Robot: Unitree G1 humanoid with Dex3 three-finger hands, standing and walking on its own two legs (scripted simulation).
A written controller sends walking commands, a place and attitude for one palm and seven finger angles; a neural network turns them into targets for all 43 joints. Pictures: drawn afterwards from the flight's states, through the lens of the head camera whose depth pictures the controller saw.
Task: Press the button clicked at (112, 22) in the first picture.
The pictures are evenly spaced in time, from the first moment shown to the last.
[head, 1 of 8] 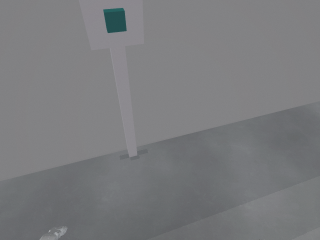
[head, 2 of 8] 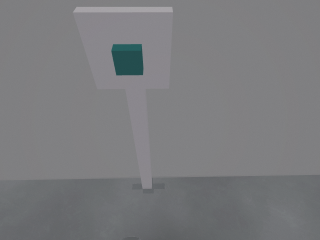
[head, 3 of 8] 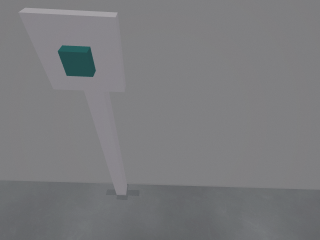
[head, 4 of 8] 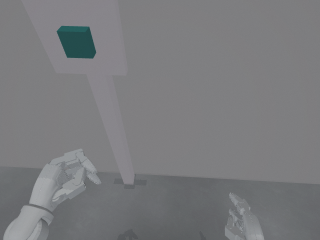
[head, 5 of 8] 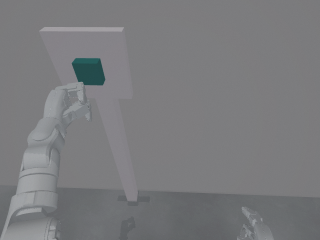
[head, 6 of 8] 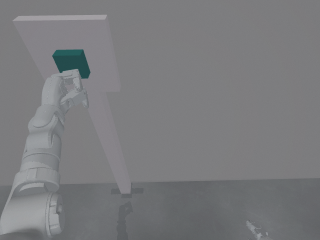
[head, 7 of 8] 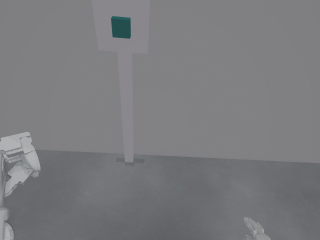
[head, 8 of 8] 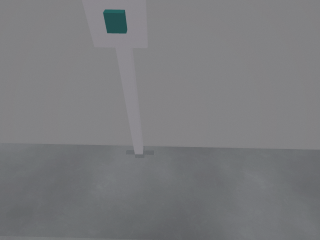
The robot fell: no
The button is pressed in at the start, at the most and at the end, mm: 0 12 0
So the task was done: yes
